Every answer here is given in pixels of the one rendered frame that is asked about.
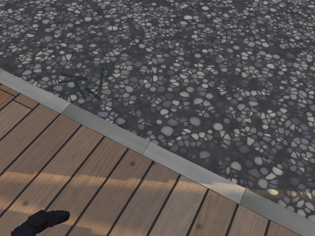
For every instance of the left robot hand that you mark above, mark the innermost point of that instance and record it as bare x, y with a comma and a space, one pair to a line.
39, 221

